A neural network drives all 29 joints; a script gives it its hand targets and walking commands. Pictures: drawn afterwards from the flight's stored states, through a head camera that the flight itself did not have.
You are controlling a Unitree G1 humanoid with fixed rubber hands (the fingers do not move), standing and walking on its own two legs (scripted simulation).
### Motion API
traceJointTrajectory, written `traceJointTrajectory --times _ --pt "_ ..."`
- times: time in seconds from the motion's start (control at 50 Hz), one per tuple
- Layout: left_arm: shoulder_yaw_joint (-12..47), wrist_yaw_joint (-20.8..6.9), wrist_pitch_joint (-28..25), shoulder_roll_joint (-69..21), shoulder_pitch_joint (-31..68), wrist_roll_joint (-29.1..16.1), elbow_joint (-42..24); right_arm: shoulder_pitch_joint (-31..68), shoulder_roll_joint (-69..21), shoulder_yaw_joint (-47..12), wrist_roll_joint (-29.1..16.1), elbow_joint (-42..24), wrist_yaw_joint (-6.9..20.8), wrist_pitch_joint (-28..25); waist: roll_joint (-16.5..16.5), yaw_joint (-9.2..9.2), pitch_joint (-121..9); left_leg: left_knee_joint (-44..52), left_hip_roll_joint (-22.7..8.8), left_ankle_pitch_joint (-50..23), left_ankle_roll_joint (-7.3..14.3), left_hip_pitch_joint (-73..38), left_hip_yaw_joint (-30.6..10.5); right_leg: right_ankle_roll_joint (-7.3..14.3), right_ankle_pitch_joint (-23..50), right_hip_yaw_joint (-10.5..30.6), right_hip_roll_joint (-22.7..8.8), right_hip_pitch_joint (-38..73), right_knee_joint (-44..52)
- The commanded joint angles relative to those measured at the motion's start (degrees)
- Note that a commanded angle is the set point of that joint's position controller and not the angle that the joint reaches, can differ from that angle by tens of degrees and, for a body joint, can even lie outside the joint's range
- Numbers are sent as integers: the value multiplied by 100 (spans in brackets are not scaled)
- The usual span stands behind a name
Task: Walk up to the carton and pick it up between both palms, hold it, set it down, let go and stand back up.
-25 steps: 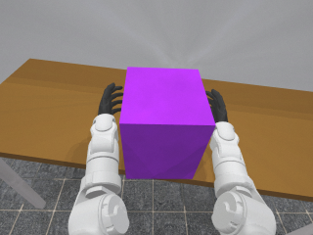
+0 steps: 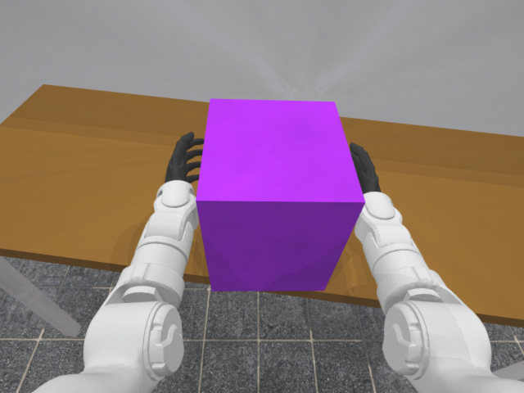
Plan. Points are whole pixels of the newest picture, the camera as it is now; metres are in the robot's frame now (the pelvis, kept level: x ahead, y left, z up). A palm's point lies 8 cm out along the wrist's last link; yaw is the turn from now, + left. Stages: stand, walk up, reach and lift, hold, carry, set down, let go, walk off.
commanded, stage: set down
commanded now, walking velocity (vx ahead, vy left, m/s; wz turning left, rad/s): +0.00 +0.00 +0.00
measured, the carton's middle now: (270, 200) +0.42 +0.04 +0.06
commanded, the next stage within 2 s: none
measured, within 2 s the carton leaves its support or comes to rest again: neither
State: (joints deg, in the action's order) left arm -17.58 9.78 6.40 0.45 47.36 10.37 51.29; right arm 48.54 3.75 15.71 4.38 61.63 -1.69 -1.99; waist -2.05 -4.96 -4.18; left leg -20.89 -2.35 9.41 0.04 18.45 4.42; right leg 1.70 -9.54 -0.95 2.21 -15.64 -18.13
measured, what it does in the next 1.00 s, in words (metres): stands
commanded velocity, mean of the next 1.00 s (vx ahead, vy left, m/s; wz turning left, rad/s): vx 0.00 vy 0.00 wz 0.00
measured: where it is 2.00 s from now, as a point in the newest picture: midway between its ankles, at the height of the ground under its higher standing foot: outside the picture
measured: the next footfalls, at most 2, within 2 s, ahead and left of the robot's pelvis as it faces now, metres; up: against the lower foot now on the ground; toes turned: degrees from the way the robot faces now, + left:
none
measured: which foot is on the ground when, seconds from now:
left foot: down 0.00-1.00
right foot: down 0.00-1.00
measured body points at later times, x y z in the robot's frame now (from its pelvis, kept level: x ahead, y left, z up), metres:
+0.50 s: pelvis -0.01 -0.02 -0.01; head +0.02 -0.01 +0.44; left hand +0.42 +0.23 +0.15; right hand +0.47 -0.17 +0.15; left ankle +0.00 +0.12 -0.75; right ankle -0.01 -0.10 -0.75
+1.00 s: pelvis -0.01 -0.02 +0.00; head +0.00 -0.01 +0.45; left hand +0.42 +0.24 +0.23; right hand +0.47 -0.16 +0.23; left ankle +0.00 +0.12 -0.75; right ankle -0.01 -0.10 -0.75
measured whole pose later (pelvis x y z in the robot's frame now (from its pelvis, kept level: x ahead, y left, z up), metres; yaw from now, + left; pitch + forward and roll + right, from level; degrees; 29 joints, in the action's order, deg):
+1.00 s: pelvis -0.01 -0.02 +0.00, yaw +2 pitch +7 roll -1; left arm -4.5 6.8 32.6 20.8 60.7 -13.1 41.4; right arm 65.3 23.4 -6.5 -29.4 58.0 -5.1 20.4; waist -1.1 -3.5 -6.4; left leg -20.5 -2.8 8.0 -1.5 19.1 1.1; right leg 3.1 -8.8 -2.8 3.2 -15.5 -17.5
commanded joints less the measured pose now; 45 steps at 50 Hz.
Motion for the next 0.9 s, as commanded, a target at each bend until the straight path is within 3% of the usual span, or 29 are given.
traceJointTrajectory --times 0.0,0.04,0.12,0.28,0.38,0.56,0.6,0.72,0.76,0.84,0.88 --pt "729 200 -524 488 2878 -636 -231 3130 989 -682 -784 -567 -235 -246 306 -53 -3700 -545 74 -2106 -326 -1183 0 -184 1805 -6 63 469 -203" --pt "817 206 -612 581 2846 -789 -1 3154 1310 -913 -1138 -280 -313 -337 362 -78 -3895 -775 39 -2618 -442 -1419 -64 -147 2035 -61 142 263 -258" --pt "745 103 -629 862 2631 -904 216 3072 1789 -1352 -1714 277 -390 -438 160 -134 -3566 -893 24 -3017 -492 -1371 -119 -195 2330 -70 229 273 -314" --pt "1079 -65 -435 1414 3090 -1549 -449 3515 2293 -1894 -2633 -2 -189 -191 148 -69 -3591 -661 84 -2416 -416 -875 -173 -319 2289 38 146 464 -350" --pt "1288 -173 -174 1791 3299 -2032 -494 3802 2330 -2286 -3091 -334 -62 230 9 -184 -3612 -491 134 -1888 -213 -516 -247 -390 1983 136 17 530 -340" --pt "1334 -346 664 2269 3428 -2269 -470 4010 2411 -2184 -3105 -486 -196 970 -127 -75 -3062 -141 185 -1198 -21 -482 -306 -444 1392 171 -71 616 -135" --pt "1311 -333 826 2395 3540 -2299 -758 4108 2446 -2093 -3080 -818 -260 1087 -73 -60 -3332 -128 191 -1348 -37 -589 -295 -452 1550 149 -48 750 -144" --pt "1300 -286 1479 2546 3814 -2316 -1169 4268 2580 -1835 -3002 -922 -410 1524 171 136 -3159 -131 170 -1409 -119 -1062 -326 -419 1480 44 20 660 -37" --pt "1256 -250 1713 2623 3877 -2325 -1607 4335 2728 -1766 -3050 -1217 -423 1620 309 132 -3363 -201 159 -1713 -168 -1336 -319 -395 1672 8 59 659 -14" --pt "1159 -261 2167 2697 3836 -2330 -1992 4417 2866 -1822 -3197 -1422 -421 1835 306 166 -3418 -280 154 -2094 -206 -1589 -359 -422 2077 -44 103 816 -48" --pt "1176 -293 2347 2686 3794 -2324 -1860 4420 2874 -1944 -3304 -1218 -389 1970 301 192 -3104 -230 147 -2012 -182 -1548 -394 -424 2053 -29 78 795 -23"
